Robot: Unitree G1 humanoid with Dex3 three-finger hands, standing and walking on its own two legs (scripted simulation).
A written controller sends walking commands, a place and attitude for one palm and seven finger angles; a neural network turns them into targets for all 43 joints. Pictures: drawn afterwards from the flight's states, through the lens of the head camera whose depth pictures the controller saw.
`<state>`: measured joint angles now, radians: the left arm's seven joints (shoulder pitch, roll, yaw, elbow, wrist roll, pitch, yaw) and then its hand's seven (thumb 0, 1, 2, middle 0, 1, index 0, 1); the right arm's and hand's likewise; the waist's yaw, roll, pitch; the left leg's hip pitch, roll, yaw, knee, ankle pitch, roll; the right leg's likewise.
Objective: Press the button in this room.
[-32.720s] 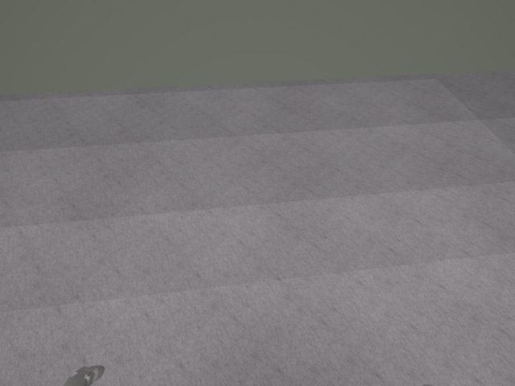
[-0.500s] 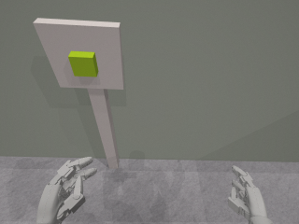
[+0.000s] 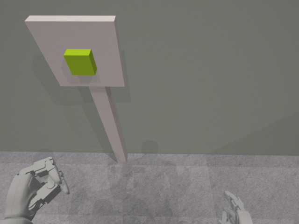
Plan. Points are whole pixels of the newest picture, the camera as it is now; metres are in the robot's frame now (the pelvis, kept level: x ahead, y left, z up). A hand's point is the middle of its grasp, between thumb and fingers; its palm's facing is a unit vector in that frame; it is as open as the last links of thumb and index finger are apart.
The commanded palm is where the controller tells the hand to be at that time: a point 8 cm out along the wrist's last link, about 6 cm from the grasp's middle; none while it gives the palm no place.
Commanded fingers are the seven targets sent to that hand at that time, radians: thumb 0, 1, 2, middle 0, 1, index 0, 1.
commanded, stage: raise the hand and make a fist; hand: left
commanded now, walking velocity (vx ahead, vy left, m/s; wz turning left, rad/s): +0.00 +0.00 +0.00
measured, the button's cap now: (81, 61) +0.52 +0.22 +0.15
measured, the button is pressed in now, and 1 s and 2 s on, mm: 0 0 0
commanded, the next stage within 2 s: aim a knuckle at the button in 1.12 s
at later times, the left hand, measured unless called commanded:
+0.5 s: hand (41, 169) +0.22 +0.23 +0.11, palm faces +0.04 -1.00 -0.07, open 3.1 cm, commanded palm +0.19 +0.29 +0.12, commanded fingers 0.00 0.90 0.90 -1.30 -1.50 -1.30 -1.50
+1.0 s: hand (38, 154) +0.24 +0.24 +0.14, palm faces +0.07 -1.00 -0.04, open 3.1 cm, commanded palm +0.21 +0.28 +0.15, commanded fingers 0.00 0.90 0.90 -1.30 -1.50 -1.30 -1.50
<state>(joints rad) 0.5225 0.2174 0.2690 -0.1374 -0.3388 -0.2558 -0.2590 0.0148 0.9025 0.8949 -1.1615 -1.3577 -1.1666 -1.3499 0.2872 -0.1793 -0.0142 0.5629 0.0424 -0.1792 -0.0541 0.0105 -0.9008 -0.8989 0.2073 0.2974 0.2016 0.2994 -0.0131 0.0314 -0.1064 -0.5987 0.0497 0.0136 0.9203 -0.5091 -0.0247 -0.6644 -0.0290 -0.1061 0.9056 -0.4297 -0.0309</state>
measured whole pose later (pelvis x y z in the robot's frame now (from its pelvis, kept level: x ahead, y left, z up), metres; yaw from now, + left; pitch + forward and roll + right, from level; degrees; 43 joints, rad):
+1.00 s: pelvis +0.01 +0.02 +0.03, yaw +0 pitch +3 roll -1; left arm 0.29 0.27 0.27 -0.12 -0.30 -0.07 -0.26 0.01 0.90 0.90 -1.30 -1.50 -1.30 -1.50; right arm 0.28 -0.26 0.04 0.58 0.04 -0.26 -0.06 0.01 -0.90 -0.90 0.20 0.30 0.20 0.30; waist 0.02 0.03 -0.07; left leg -0.30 0.03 0.02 0.66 -0.41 0.00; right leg -0.36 -0.03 -0.10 0.63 -0.32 0.00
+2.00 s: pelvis +0.00 +0.01 +0.03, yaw -1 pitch +6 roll +0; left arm -0.27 0.29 0.26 0.45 -0.23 -0.18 -0.22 0.01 0.90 0.90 -1.30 -1.50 -1.30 -1.50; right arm 0.27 -0.25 0.03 0.64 0.04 -0.16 -0.07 0.01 -0.90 -0.90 0.20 0.30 0.20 0.30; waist -0.02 0.02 -0.04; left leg -0.38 0.03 0.04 0.66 -0.39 0.00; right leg -0.44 -0.03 -0.09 0.65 -0.31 -0.01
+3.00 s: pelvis -0.01 +0.02 +0.02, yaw -1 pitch +10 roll -1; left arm -0.58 0.29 0.26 0.85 -0.17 -0.30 -0.16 0.01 0.90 0.90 -1.30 -1.50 -1.31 -1.50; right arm 0.30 -0.25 0.02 0.63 0.03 -0.03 -0.03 0.00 -0.90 -0.90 0.20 0.30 0.20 0.30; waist -0.06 0.02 -0.08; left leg -0.50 0.03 0.05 0.74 -0.40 0.01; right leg -0.57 -0.03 -0.07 0.70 -0.30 0.00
